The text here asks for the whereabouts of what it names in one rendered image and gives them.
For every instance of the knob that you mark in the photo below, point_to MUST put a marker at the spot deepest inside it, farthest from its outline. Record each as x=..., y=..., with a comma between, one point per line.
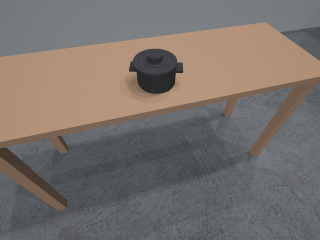
x=155, y=56

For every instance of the pot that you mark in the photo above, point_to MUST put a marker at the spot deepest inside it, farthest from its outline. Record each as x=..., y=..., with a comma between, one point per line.
x=157, y=84

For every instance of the table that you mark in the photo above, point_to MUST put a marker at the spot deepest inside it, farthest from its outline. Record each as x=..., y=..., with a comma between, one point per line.
x=53, y=93

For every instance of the lid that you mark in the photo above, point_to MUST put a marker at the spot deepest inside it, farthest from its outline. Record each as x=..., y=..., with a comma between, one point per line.
x=167, y=65

